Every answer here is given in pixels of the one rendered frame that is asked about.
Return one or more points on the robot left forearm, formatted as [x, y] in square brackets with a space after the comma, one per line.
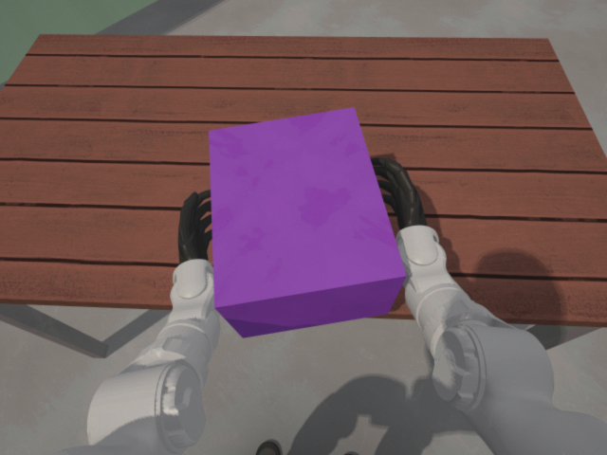
[193, 328]

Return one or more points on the carton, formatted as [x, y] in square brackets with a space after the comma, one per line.
[300, 233]

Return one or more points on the table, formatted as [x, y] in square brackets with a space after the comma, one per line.
[103, 138]

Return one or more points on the right robot hand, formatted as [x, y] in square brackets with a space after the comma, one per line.
[404, 198]

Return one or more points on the left robot upper arm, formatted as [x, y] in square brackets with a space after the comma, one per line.
[153, 411]

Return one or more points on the left robot hand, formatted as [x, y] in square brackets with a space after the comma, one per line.
[193, 242]

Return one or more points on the robot right forearm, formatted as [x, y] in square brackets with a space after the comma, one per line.
[436, 301]

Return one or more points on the right robot upper arm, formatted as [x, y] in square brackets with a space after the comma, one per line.
[501, 381]

